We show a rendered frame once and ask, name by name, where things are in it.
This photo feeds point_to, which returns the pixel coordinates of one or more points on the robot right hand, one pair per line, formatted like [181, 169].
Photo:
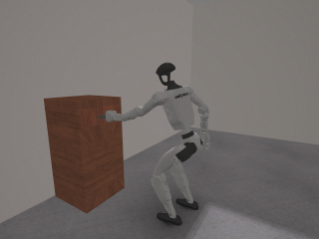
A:
[205, 137]

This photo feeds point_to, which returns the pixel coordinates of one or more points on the cabinet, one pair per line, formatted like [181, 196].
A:
[87, 163]

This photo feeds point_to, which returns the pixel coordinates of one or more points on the handle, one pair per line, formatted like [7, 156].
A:
[102, 117]

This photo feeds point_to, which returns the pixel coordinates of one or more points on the left robot upper arm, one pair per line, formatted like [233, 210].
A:
[158, 99]

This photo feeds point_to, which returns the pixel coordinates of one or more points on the right robot forearm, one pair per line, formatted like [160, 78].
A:
[204, 123]

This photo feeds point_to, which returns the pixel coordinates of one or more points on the robot right foot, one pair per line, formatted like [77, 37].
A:
[183, 202]

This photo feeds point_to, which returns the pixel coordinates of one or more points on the left robot forearm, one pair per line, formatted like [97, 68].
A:
[131, 115]

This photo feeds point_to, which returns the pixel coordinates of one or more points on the robot right shin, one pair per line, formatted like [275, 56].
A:
[183, 185]

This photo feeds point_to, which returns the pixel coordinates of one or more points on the robot left hand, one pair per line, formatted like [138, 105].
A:
[109, 115]

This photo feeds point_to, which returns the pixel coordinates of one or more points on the drawer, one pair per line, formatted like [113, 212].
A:
[89, 116]

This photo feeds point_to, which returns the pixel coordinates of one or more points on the right robot upper arm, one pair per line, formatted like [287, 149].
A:
[202, 106]

